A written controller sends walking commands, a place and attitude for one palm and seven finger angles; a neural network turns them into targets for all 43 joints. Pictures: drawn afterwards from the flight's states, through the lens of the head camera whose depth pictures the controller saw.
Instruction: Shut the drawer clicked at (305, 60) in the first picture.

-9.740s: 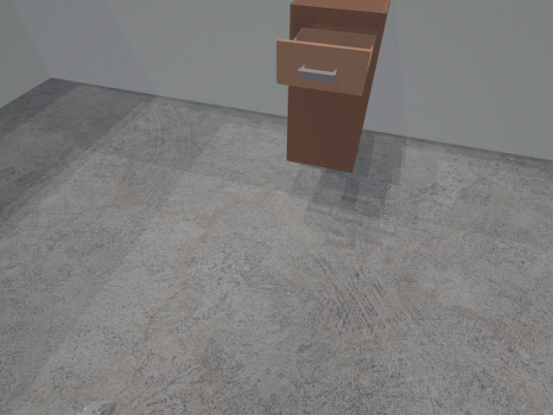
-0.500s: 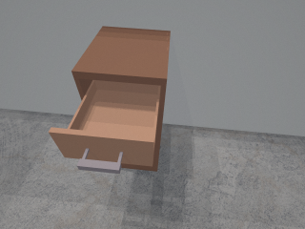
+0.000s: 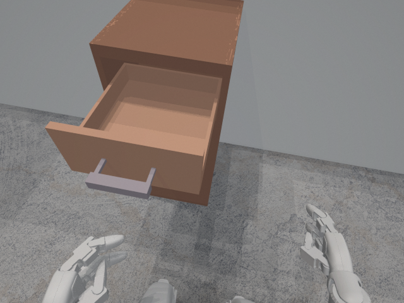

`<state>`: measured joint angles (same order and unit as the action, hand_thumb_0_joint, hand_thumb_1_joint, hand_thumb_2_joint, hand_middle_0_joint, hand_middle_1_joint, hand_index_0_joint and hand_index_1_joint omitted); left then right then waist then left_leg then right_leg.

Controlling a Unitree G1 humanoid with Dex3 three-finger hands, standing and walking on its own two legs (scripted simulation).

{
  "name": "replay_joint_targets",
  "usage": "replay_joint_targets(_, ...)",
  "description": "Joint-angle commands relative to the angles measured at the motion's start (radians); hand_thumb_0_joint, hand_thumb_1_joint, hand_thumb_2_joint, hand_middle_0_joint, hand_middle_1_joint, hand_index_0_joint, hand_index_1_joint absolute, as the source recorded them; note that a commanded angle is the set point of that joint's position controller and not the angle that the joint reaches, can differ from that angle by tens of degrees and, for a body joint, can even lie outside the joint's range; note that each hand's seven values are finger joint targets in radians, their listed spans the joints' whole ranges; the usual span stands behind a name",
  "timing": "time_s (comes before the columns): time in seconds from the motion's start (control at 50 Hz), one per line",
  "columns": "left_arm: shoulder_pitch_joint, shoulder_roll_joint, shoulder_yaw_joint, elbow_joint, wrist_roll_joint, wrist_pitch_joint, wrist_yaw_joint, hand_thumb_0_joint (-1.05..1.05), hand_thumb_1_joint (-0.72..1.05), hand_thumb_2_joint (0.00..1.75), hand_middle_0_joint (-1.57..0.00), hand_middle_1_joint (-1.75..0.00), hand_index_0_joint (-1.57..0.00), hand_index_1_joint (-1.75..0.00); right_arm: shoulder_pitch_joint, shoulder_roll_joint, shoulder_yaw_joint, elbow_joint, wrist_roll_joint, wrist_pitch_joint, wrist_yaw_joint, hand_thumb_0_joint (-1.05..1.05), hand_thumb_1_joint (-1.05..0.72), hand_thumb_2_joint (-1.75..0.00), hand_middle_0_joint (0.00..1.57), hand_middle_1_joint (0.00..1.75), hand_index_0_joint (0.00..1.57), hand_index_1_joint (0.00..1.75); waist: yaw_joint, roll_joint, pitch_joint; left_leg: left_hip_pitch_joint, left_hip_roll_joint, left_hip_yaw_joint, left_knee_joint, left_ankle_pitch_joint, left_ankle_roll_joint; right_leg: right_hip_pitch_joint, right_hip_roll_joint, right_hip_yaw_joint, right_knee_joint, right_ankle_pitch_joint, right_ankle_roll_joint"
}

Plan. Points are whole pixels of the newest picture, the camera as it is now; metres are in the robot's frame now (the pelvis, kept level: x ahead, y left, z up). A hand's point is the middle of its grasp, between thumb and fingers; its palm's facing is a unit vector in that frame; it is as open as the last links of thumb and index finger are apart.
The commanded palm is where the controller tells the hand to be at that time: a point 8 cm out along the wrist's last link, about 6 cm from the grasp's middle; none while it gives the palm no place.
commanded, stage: raise the hand and make a fist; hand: left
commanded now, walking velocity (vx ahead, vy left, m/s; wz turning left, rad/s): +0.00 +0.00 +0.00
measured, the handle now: (123, 176) +0.36 +0.22 +0.00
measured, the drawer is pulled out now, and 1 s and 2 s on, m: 0.28 0.28 0.28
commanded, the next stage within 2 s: bring the fist close to the handle in 1.40 s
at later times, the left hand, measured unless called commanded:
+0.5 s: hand (90, 258) +0.17 +0.19 +0.07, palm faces +0.01 -1.00 -0.09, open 3.3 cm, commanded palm +0.13 +0.24 +0.07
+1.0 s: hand (98, 250) +0.18 +0.18 +0.10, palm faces -0.08 -1.00 -0.04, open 3.3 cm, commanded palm +0.15 +0.24 +0.10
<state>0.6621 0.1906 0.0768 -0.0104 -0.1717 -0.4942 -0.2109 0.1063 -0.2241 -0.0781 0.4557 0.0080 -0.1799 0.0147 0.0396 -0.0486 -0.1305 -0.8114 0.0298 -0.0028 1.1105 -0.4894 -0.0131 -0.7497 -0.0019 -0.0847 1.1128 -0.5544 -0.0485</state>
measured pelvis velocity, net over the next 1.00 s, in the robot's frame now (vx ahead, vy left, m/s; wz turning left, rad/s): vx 0.01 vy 0.03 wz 0.00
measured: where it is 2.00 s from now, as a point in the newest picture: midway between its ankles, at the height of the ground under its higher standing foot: outside the picture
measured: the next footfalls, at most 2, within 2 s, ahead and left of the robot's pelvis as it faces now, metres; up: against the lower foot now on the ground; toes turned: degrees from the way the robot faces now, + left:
none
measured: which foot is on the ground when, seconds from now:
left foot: down 0.00-1.00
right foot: down 0.00-1.00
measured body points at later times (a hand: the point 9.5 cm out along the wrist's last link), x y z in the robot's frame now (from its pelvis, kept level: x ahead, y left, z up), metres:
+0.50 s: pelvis +0.00 +0.00 +0.01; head +0.05 +0.00 +0.46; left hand +0.17 +0.25 +0.08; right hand +0.14 -0.26 -0.08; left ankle +0.03 +0.13 -0.66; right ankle +0.00 -0.09 -0.66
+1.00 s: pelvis +0.01 +0.03 +0.02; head +0.03 +0.04 +0.47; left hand +0.18 +0.23 +0.10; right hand +0.22 -0.17 -0.03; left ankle +0.03 +0.13 -0.66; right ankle +0.00 -0.09 -0.66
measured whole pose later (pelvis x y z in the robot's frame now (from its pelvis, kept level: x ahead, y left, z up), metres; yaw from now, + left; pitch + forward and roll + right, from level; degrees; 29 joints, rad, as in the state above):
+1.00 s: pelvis +0.01 +0.03 +0.02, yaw +0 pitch +9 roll -2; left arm 0.65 0.22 0.01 -0.33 -0.20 -0.27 -0.20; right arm 0.23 -0.19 0.04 0.42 0.04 -0.17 -0.03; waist 0.01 0.04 -0.14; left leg -0.72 0.01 0.00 1.03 -0.47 0.03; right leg -0.64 -0.02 -0.08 0.98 -0.50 0.00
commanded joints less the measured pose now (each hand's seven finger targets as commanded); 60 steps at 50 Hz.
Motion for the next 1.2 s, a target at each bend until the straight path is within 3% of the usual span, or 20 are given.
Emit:
replay_joint_targets(0.0,-0.201,0.079,0.041,-0.476,-0.087,-0.197,-0.035,0.0,0.9,0.9,-0.72,-0.86,-0.72,-0.86,0.034,-0.087,-0.005,-0.091,0.002,-0.061,-0.034,0.0,-0.9,-0.9,0.2,0.3,0.2,0.3,-0.095,0.18,-0.181,0.103,-0.017,-0.018,-0.045,0.248,0.047,-0.029,0.018,0.096,-0.168,0.299,0.02)
replay_joint_targets(0.04,-0.278,0.039,-0.042,-0.433,-0.103,-0.209,-0.115,0.0,0.9,0.9,-0.76,-0.91,-0.76,-0.91,0.04,-0.104,0.013,-0.069,0.01,-0.099,-0.046,0.0,-0.9,-0.9,0.2,0.3,0.2,0.3,-0.156,0.095,-0.12,0.051,-0.013,-0.036,0.002,0.179,0.059,-0.09,0.019,0.122,-0.197,0.211,0.028)
replay_joint_targets(0.1,-0.247,0.083,-0.016,-0.259,-0.124,-0.115,-0.218,0.0,0.9,0.9,-0.82,-0.97,-0.82,-0.97,0.042,-0.133,0.014,-0.054,0.03,-0.13,-0.072,0.0,-0.9,-0.9,0.2,0.3,0.2,0.3,-0.154,-0.026,-0.095,-0.055,-0.014,-0.034,0.025,0.072,0.058,-0.071,-0.001,0.181,-0.27,0.036,0.047)
replay_joint_targets(0.14,-0.151,0.144,0.07,-0.142,-0.124,0.01,-0.246,0.0,0.9,0.9,-0.86,-1.01,-0.86,-1.01,0.019,-0.139,0.009,-0.065,0.048,-0.118,-0.083,0.0,-0.9,-0.9,0.2,0.3,0.2,0.3,-0.102,-0.063,-0.121,-0.067,-0.022,-0.023,0.002,0.078,0.06,-0.001,-0.017,0.21,-0.307,0.002,0.055)
replay_joint_targets(0.18,-0.114,0.205,0.157,-0.212,-0.139,0.118,-0.237,0.0,0.9,0.9,-0.9,-1.06,-0.9,-1.06,-0.003,-0.131,0.007,-0.107,0.06,-0.094,-0.09,0.0,-0.9,-0.9,0.2,0.3,0.2,0.3,-0.041,-0.032,-0.222,-0.027,-0.036,-0.013,-0.047,0.119,0.059,0.125,-0.043,0.222,-0.315,0.046,0.065)
replay_joint_targets(0.24,-0.021,0.222,0.285,-0.29,-0.171,0.202,-0.13,0.0,0.9,0.9,-0.96,-1.12,-0.96,-1.12,-0.035,-0.084,0.006,-0.118,0.054,-0.05,-0.099,0.0,-0.9,-0.9,0.2,0.3,0.2,0.3,0.03,-0.012,-0.292,0.03,-0.036,-0.018,-0.099,0.209,0.047,0.262,-0.047,0.19,-0.286,0.221,0.074)
replay_joint_targets(0.3,0.003,0.144,0.256,-0.387,-0.175,0.146,-0.029,0.0,0.9,0.9,-1.02,-1.19,-1.02,-1.19,0.003,-0.05,0.003,-0.098,0.047,-0.039,-0.093,0.0,-0.9,-0.9,0.2,0.3,0.2,0.3,0.021,0.01,-0.25,0.085,-0.028,-0.018,-0.143,0.286,0.039,0.259,-0.034,0.125,-0.245,0.421,0.066)
replay_joint_targets(0.34,0.025,0.153,0.252,-0.362,-0.147,0.091,-0.003,0.0,0.9,0.9,-1.06,-1.23,-1.06,-1.23,0.006,-0.053,-0.003,-0.077,0.042,-0.039,-0.087,0.0,-0.9,-0.9,0.2,0.3,0.2,0.3,0.012,-0.007,-0.189,0.064,-0.025,-0.018,-0.156,0.28,0.036,0.215,-0.025,0.108,-0.244,0.405,0.063)
replay_joint_targets(0.4,-0.015,0.101,0.124,-0.308,-0.109,0.01,-0.05,0.0,0.9,0.9,-1.12,-1.3,-1.12,-1.3,0.027,-0.078,-0.006,-0.058,0.039,-0.065,-0.074,0.0,-0.9,-0.9,0.2,0.3,0.2,0.3,-0.057,0.032,-0.081,0.064,-0.025,-0.02,-0.154,0.225,0.039,0.088,-0.021,0.099,-0.262,0.301,0.064)
replay_joint_targets(0.44,-0.01,0.073,0.06,-0.275,-0.118,-0.008,-0.106,0.0,0.9,0.9,-1.16,-1.34,-1.16,-1.34,0.023,-0.097,-0.005,-0.063,0.046,-0.088,-0.072,0.0,-0.9,-0.9,0.2,0.3,0.2,0.3,-0.085,0.001,-0.043,0.057,-0.026,-0.028,-0.141,0.184,0.046,0.052,-0.025,0.124,-0.295,0.229,0.07)
replay_joint_targets(0.5,-0.027,0.123,0.08,-0.332,-0.137,-0.019,-0.155,0.0,0.9,0.9,-1.22,-1.4,-1.22,-1.4,0.051,-0.121,-0.01,-0.079,0.051,-0.119,-0.075,0.0,-0.9,-0.9,0.2,0.3,0.2,0.3,-0.072,0.04,-0.133,0.106,-0.028,-0.027,-0.154,0.173,0.051,0.067,-0.019,0.12,-0.304,0.144,0.05)
replay_joint_targets(0.56,-0.054,0.167,0.129,-0.437,-0.132,-0.029,-0.11,0.0,0.9,0.9,-1.28,-1.47,-1.28,-1.47,0.057,-0.119,-0.01,-0.086,0.045,-0.128,-0.078,0.0,-0.9,-0.9,0.2,0.3,0.2,0.3,-0.048,0.079,-0.203,0.165,-0.023,-0.03,-0.182,0.196,0.053,0.078,0.0,0.075,-0.269,0.148,0.033)
replay_joint_targets(0.64,-0.026,0.15,0.146,-0.456,-0.11,-0.008,-0.01,0.0,0.9,0.9,-1.36,-1.56,-1.36,-1.56,0.044,-0.102,-0.001,-0.096,0.042,-0.105,-0.072,0.0,-0.9,-0.9,0.2,0.3,0.2,0.3,-0.023,0.124,-0.181,0.208,-0.017,-0.041,-0.227,0.205,0.046,0.074,0.017,0.016,-0.239,0.172,0.022)
replay_joint_targets(0.68,-0.02,0.083,0.071,-0.437,-0.096,0.032,0.004,0.0,0.9,0.9,-1.4,-1.6,-1.4,-1.6,0.041,-0.102,0.01,-0.118,0.043,-0.087,-0.062,0.0,-0.9,-0.9,0.2,0.3,0.2,0.3,-0.043,0.13,-0.124,0.209,-0.014,-0.046,-0.246,0.179,0.042,0.054,0.017,-0.003,-0.246,0.166,0.026)
replay_joint_targets(0.76,-0.006,0.042,-0.033,-0.411,-0.055,0.136,-0.015,0.0,0.9,0.9,-1.4,-1.6,-1.4,-1.6,0.037,-0.114,0.023,-0.152,0.049,-0.062,-0.055,0.0,-0.9,-0.9,0.2,0.3,0.2,0.3,-0.063,0.102,-0.062,0.203,-0.009,-0.056,-0.276,0.13,0.045,0.057,0.016,-0.004,-0.276,0.147,0.031)
replay_joint_targets(0.82,-0.043,0.106,-0.002,-0.46,-0.042,0.178,-0.023,0.0,0.9,0.9,-1.4,-1.6,-1.4,-1.6,0.047,-0.119,0.029,-0.171,0.048,-0.05,-0.062,0.0,-0.9,-0.9,0.2,0.3,0.2,0.3,-0.062,0.076,-0.065,0.212,-0.008,-0.059,-0.285,0.131,0.046,0.081,0.016,0.001,-0.291,0.15,0.031)
replay_joint_targets(0.94,-0.05,0.126,0.052,-0.594,-0.053,0.136,0.041,0.0,0.9,0.9,-1.4,-1.6,-1.4,-1.6,0.057,-0.098,0.044,-0.184,0.035,-0.041,-0.056,0.0,-0.9,-0.9,0.2,0.3,0.2,0.3,-0.029,0.126,-0.122,0.278,-0.003,-0.072,-0.293,0.232,0.034,0.102,0.023,-0.02,-0.257,0.207,0.021)
replay_joint_targets(0.98,-0.038,0.11,0.049,-0.573,-0.055,0.129,0.049,0.0,0.9,0.9,-1.4,-1.6,-1.4,-1.6,0.07,-0.098,0.044,-0.179,0.036,-0.036,-0.051,0.0,-0.9,-0.9,0.2,0.3,0.2,0.3,-0.04,0.12,-0.104,0.274,-0.001,-0.071,-0.291,0.229,0.029,0.09,0.025,-0.024,-0.258,0.206,0.023)
replay_joint_targets(1.08,0.054,0.037,-0.043,-0.497,-0.042,0.161,0.0,0.0,0.9,0.9,-1.4,-1.6,-1.4,-1.6,0.063,-0.113,0.035,-0.185,0.041,-0.038,-0.038,0.0,-0.9,-0.9,0.2,0.3,0.2,0.3,-0.049,0.078,-0.097,0.246,-0.007,-0.061,-0.276,0.253,0.033,0.103,0.021,-0.02,-0.264,0.245,0.03)
replay_joint_targets(1.18,0.035,0.125,0.026,-0.568,-0.041,0.155,0.0,0.0,0.9,0.9,-1.4,-1.6,-1.4,-1.6,0.066,-0.109,0.027,-0.188,0.041,-0.039,-0.046,0.0,-0.9,-0.9,0.2,0.3,0.2,0.3,-0.04,0.078,-0.125,0.238,-0.012,-0.053,-0.268,0.262,0.038,0.129,0.017,-0.005,-0.265,0.257,0.028)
